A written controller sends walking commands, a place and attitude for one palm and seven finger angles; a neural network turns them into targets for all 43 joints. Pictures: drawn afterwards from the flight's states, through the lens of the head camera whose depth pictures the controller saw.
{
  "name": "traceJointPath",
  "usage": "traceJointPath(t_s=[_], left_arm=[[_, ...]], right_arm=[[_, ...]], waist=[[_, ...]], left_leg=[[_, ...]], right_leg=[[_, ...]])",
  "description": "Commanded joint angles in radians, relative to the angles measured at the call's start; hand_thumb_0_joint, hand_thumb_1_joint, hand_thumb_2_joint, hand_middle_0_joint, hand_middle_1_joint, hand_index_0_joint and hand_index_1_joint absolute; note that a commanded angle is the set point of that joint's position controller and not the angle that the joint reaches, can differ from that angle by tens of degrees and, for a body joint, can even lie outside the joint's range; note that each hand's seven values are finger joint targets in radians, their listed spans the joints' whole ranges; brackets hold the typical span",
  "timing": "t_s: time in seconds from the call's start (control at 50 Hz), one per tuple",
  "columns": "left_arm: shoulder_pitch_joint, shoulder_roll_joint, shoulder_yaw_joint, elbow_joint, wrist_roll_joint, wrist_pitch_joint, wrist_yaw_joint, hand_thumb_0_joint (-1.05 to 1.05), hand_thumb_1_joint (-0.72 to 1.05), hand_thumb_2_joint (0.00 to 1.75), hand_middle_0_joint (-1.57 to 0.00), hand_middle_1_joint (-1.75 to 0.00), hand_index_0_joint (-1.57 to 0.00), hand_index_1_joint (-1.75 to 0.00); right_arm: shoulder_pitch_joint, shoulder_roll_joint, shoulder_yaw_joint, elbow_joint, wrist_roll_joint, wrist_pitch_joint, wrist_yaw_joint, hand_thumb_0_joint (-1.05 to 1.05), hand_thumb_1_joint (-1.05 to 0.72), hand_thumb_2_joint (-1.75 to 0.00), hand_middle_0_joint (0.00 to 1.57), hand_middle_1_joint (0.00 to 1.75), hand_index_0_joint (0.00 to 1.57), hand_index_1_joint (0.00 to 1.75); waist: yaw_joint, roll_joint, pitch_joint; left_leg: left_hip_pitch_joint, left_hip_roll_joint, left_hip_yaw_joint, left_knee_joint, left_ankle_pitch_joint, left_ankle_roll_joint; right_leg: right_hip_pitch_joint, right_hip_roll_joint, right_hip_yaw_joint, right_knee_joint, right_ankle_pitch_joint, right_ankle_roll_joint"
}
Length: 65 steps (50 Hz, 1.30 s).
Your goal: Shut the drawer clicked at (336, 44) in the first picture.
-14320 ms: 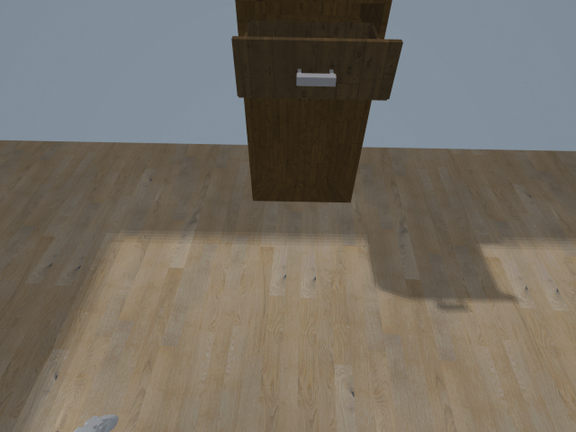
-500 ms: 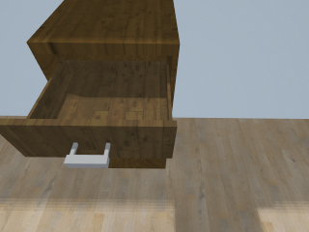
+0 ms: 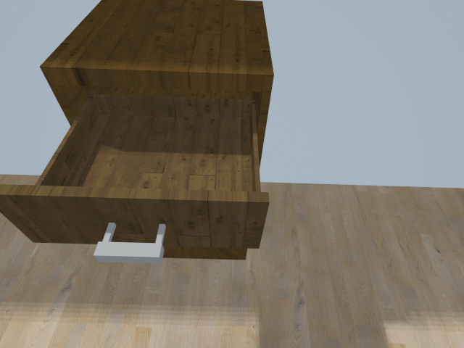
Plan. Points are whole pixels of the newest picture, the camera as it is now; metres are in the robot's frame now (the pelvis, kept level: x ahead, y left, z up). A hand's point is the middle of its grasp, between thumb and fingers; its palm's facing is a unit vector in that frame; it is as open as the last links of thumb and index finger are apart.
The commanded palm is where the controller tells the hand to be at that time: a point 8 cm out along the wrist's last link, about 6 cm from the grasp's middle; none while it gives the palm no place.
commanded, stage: raise the hand and make a fist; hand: left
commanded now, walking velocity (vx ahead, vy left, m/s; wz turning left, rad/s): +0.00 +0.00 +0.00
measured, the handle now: (133, 240) +0.27 +0.19 +0.04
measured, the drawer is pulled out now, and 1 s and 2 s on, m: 0.30 0.30 0.30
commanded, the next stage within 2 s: bring the fist close to the handle in 1.92 s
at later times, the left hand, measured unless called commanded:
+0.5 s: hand out of the picture +0.09 +0.16 -0.01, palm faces +0.21 -0.97 -0.11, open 5.7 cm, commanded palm +0.08 +0.21 +0.00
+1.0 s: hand out of the picture +0.11 +0.18 +0.04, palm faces +0.09 -0.99 -0.06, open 3.3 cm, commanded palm +0.06 +0.22 +0.07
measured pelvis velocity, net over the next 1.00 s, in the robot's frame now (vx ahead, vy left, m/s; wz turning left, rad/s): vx -0.02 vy -0.02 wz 0.05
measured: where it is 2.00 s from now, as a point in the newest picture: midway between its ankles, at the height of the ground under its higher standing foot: outside the picture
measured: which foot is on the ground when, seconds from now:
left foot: down 0.00-1.00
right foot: down 0.00-1.00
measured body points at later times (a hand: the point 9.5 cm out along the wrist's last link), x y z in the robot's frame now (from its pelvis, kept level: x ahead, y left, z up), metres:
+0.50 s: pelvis -0.05 -0.05 -0.07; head -0.02 -0.05 +0.38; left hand +0.07 +0.21 +0.00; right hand +0.20 -0.28 -0.11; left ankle -0.03 +0.08 -0.74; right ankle -0.03 -0.11 -0.74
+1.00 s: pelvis -0.02 -0.02 -0.04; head -0.01 -0.03 +0.41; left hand +0.10 +0.23 +0.05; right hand +0.16 -0.27 -0.10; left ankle -0.03 +0.08 -0.74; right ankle -0.03 -0.11 -0.74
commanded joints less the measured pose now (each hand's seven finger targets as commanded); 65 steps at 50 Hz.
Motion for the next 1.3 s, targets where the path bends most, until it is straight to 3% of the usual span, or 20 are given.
traceJointPath(t_s=[0.0, 0.02, 0.04, 0.06, 0.08, 0.12, 0.24, 0.26, 0.32, 0.36, 0.46, 0.52, 0.58, 0.66, 0.72, 0.8, 0.86, 0.94, 1.06, 1.28], left_arm=[[0.101, 0.108, 0.021, -0.001, 0.024, -0.037, 0.045, 0.0, 0.9, 0.9, -0.2, -0.3, -0.2, -0.3], [-0.597, 0.349, 0.2, -1.586, -0.166, -0.226, 0.043, 0.0, 0.9, 0.9, -0.22, -0.32, -0.22, -0.32], [-0.127, 0.224, 0.123, -1.318, -0.086, -0.162, 0.067, 0.0, 0.9, 0.9, -0.24, -0.34, -0.24, -0.34], [-0.056, 0.157, 0.075, -1.208, -0.104, -0.11, 0.116, 0.0, 0.9, 0.9, -0.26, -0.37, -0.26, -0.37], [0.202, -0.073, -0.069, -1.03, -0.114, -0.017, 0.102, 0.0, 0.9, 0.9, -0.28, -0.39, -0.28, -0.39], [0.044, -0.024, -0.036, -1.24, -0.141, -0.084, 0.058, 0.0, 0.9, 0.9, -0.32, -0.43, -0.32, -0.43], [0.491, -0.016, 0.126, -0.963, -0.239, -0.434, -0.212, 0.0, 0.9, 0.9, -0.44, -0.56, -0.44, -0.56], [0.499, 0.033, 0.165, -0.945, -0.239, -0.489, -0.248, 0.0, 0.9, 0.9, -0.46, -0.58, -0.46, -0.58], [0.309, 0.202, 0.274, -1.309, -0.234, -0.684, -0.295, 0.0, 0.9, 0.9, -0.52, -0.65, -0.52, -0.65], [0.227, 0.27, 0.32, -1.454, -0.233, -0.716, -0.243, 0.0, 0.9, 0.9, -0.56, -0.69, -0.56, -0.69], [0.065, 0.173, 0.238, -1.415, -0.299, -0.664, -0.247, 0.0, 0.9, 0.9, -0.66, -0.8, -0.66, -0.8], [0.093, 0.177, 0.184, -1.314, -0.322, -0.562, -0.357, 0.0, 0.9, 0.9, -0.72, -0.86, -0.72, -0.86], [0.102, 0.225, 0.212, -1.256, -0.327, -0.421, -0.436, 0.0, 0.9, 0.9, -0.78, -0.93, -0.78, -0.93], [0.244, 0.313, 0.425, -1.289, -0.357, -0.303, -0.389, 0.0, 0.9, 0.9, -0.86, -1.01, -0.86, -1.01], [0.33, 0.243, 0.446, -1.362, -0.387, -0.32, -0.326, 0.0, 0.9, 0.9, -0.92, -1.08, -0.92, -1.08], [0.412, 0.221, 0.418, -1.413, -0.351, -0.378, -0.309, 0.0, 0.9, 0.9, -1.0, -1.17, -1.0, -1.17], [0.438, 0.147, 0.296, -1.463, -0.339, -0.391, -0.354, 0.0, 0.9, 0.9, -1.06, -1.23, -1.06, -1.23], [0.397, 0.161, 0.26, -1.56, -0.354, -0.392, -0.389, 0.0, 0.9, 0.9, -1.14, -1.32, -1.14, -1.32], [0.443, 0.161, 0.22, -1.75, -0.279, -0.377, -0.262, 0.0, 0.9, 0.9, -1.26, -1.45, -1.26, -1.45], [0.437, 0.109, 0.1, -1.922, -0.224, -0.141, -0.221, 0.0, 0.9, 0.9, -1.4, -1.6, -1.4, -1.6]], right_arm=[[0.036, -0.137, -0.028, -0.082, 0.008, -0.009, 0.001, 0.0, -0.9, -0.9, 0.2, 0.3, 0.2, 0.3], [0.077, -0.278, -0.076, -0.429, 0.052, -0.148, -0.021, 0.0, -0.9, -0.9, 0.2, 0.3, 0.2, 0.3], [-0.015, -0.172, -0.025, -0.375, 0.033, -0.257, -0.049, 0.0, -0.9, -0.9, 0.2, 0.3, 0.2, 0.3], [-0.006, -0.173, -0.046, -0.3, 0.021, -0.28, -0.047, 0.0, -0.9, -0.9, 0.2, 0.3, 0.2, 0.3], [0.042, -0.139, -0.047, -0.288, 0.041, -0.275, -0.025, 0.0, -0.9, -0.9, 0.2, 0.3, 0.2, 0.3], [-0.006, -0.193, -0.074, -0.412, 0.03, -0.296, -0.007, 0.0, -0.9, -0.9, 0.2, 0.3, 0.2, 0.3], [-0.142, -0.203, -0.096, -0.583, 0.019, -0.259, 0.024, 0.0, -0.9, -0.9, 0.2, 0.3, 0.2, 0.3], [-0.147, -0.201, -0.102, -0.605, 0.027, -0.26, 0.036, 0.0, -0.9, -0.9, 0.2, 0.3, 0.2, 0.3], [-0.155, -0.175, -0.107, -0.678, 0.014, -0.28, 0.047, 0.0, -0.9, -0.9, 0.2, 0.3, 0.2, 0.3], [-0.126, -0.171, -0.101, -0.681, 0.012, -0.275, 0.036, 0.0, -0.9, -0.9, 0.2, 0.3, 0.2, 0.3], [-0.113, -0.17, -0.075, -0.679, 0.048, -0.279, -0.006, 0.0, -0.9, -0.9, 0.2, 0.3, 0.2, 0.3], [-0.107, -0.197, -0.067, -0.682, 0.065, -0.291, -0.034, 0.0, -0.9, -0.9, 0.2, 0.3, 0.2, 0.3], [-0.105, -0.21, -0.056, -0.693, 0.079, -0.289, -0.053, 0.0, -0.9, -0.9, 0.2, 0.3, 0.2, 0.3], [-0.139, -0.176, -0.058, -0.701, 0.069, -0.277, -0.053, 0.0, -0.9, -0.9, 0.2, 0.3, 0.2, 0.3], [-0.139, -0.143, -0.058, -0.698, 0.065, -0.267, -0.043, 0.0, -0.9, -0.9, 0.2, 0.3, 0.2, 0.3], [-0.125, -0.145, -0.071, -0.686, 0.063, -0.284, -0.029, 0.0, -0.9, -0.9, 0.2, 0.3, 0.2, 0.3], [-0.125, -0.161, -0.067, -0.695, 0.062, -0.319, -0.023, 0.0, -0.9, -0.9, 0.2, 0.3, 0.2, 0.3], [-0.086, -0.177, -0.07, -0.696, 0.072, -0.376, -0.031, 0.0, -0.9, -0.9, 0.2, 0.3, 0.2, 0.3], [-0.1, -0.17, -0.06, -0.696, 0.056, -0.399, -0.01, 0.0, -0.9, -0.9, 0.2, 0.3, 0.2, 0.3], [-0.15, -0.15, -0.012, -0.764, 0.075, -0.343, 0.009, 0.0, -0.9, -0.9, 0.2, 0.3, 0.2, 0.3]], waist=[[-0.009, 0.008, 0.038], [-0.093, 0.2, -0.476], [-0.017, 0.385, -0.425], [-0.027, 0.315, -0.357], [-0.057, 0.195, -0.227], [-0.061, 0.066, -0.101], [0.03, -0.384, -0.053], [0.044, -0.305, -0.078], [0.063, 0.142, -0.323], [0.042, 0.255, -0.358], [-0.091, 0.035, -0.162], [-0.085, -0.051, -0.146], [-0.06, -0.033, -0.201], [0.033, -0.039, -0.31], [0.049, -0.088, -0.279], [0.044, -0.031, -0.248], [0.019, -0.033, -0.221], [0.005, 0.007, -0.256], [0.032, 0.105, -0.238], [0.037, 0.093, -0.15]], left_leg=[[-0.046, 0.17, -0.129, 0.115, 0.655, -0.039], [0.284, 0.087, -0.17, 0.033, 0.786, -0.084], [0.42, 0.164, -0.175, -0.06, 0.939, -0.095], [0.269, 0.136, -0.158, -0.048, 0.871, -0.135], [0.206, 0.14, -0.157, -0.045, 0.763, -0.109], [0.036, 0.121, -0.158, 0.04, 0.513, -0.086], [-0.503, 0.028, -0.082, 0.302, 0.047, -0.067], [-0.546, 0.022, -0.074, 0.333, 0.019, -0.073], [-0.499, 0.018, -0.043, 0.411, 0.036, -0.059], [-0.474, 0.029, -0.051, 0.447, 0.019, -0.047], [-0.576, 0.029, -0.082, 0.547, -0.172, -0.024], [-0.595, 0.033, -0.092, 0.536, -0.181, -0.021], [-0.573, 0.035, -0.106, 0.49, -0.138, -0.015], [-0.523, 0.033, -0.126, 0.434, -0.015, -0.035], [-0.504, 0.032, -0.121, 0.396, 0.03, -0.046], [-0.447, 0.032, -0.105, 0.37, 0.09, -0.04], [-0.396, 0.034, -0.107, 0.361, 0.128, -0.027], [-0.321, 0.035, -0.119, 0.323, 0.124, -0.022], [-0.242, 0.052, -0.144, 0.259, 0.167, -0.032], [-0.226, 0.087, -0.191, 0.157, 0.1, -0.077]], right_leg=[[-0.09, -0.105, 0.061, -0.011, 0.487, -0.018], [-0.081, -0.005, -0.04, 0.085, 0.498, -0.04], [-0.197, 0.025, -0.047, 0.217, 0.13, -0.05], [-0.232, 0.018, -0.04, 0.252, -0.018, -0.038], [-0.305, 0.011, -0.049, 0.238, -0.057, -0.024], [-0.307, 0.007, -0.076, 0.164, -0.015, -0.027], [-0.394, 0.013, -0.053, 0.246, 0.104, -0.021], [-0.39, -0.004, -0.012, 0.271, 0.1, -0.026], [-0.39, -0.001, 0.045, 0.375, 0.028, -0.053], [-0.447, 0.011, 0.054, 0.39, -0.039, -0.06], [-0.544, -0.032, 0.209, 0.179, -0.393, -0.022], [-0.474, -0.057, 0.252, 0.117, -0.418, 0.01], [-0.383, -0.076, 0.251, 0.13, -0.26, 0.044], [-0.208, -0.096, 0.222, 0.173, 0.026, 0.06], [-0.161, -0.087, 0.185, 0.195, 0.222, 0.067], [-0.189, -0.065, 0.144, 0.216, 0.338, 0.067], [-0.241, -0.048, 0.109, 0.214, 0.361, 0.066], [-0.273, -0.01, 0.041, 0.21, 0.234, 0.016], [-0.323, 0.032, -0.077, 0.262, 0.108, -0.039], [-0.295, 0.039, -0.104, 0.239, 0.031, -0.041]])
